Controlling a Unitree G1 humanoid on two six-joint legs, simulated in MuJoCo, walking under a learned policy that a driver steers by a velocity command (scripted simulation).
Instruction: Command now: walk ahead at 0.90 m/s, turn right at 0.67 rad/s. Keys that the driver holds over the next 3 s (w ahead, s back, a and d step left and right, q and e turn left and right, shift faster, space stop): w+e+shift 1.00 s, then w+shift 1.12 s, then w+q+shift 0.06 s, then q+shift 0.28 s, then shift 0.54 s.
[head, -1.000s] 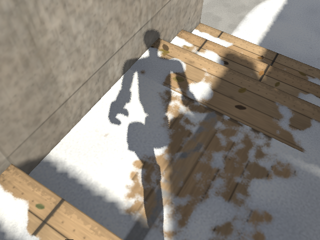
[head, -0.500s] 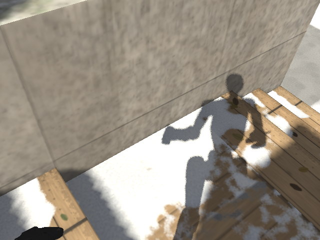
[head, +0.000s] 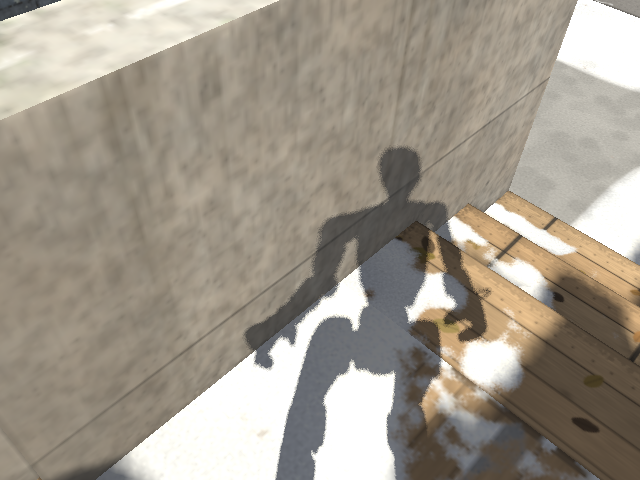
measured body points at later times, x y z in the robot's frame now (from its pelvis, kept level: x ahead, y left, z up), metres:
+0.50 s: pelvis +0.41 -0.10 -0.12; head +0.46 -0.10 +0.33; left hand +0.51 +0.15 -0.25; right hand +0.51 -0.39 -0.19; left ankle +0.51 +0.09 -0.74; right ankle +0.37 -0.11 -0.84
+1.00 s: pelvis +0.81 -0.28 -0.11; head +0.80 -0.30 +0.34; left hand +1.15 -0.28 -0.16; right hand +0.51 -0.41 -0.23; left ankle +0.84 -0.12 -0.84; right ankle +0.78 -0.48 -0.74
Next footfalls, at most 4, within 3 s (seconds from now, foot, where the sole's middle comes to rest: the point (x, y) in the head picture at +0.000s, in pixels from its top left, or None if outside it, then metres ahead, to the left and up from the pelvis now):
0.32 right None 0.41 -0.12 -0.88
0.68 left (375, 361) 0.87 -0.15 -0.88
1.18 right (558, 349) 0.91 -0.64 -0.88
1.66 left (574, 300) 1.20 -0.82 -1.04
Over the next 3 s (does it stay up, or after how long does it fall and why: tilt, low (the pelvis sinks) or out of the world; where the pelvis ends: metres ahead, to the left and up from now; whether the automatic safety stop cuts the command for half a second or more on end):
stays up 1.39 -1.71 -0.59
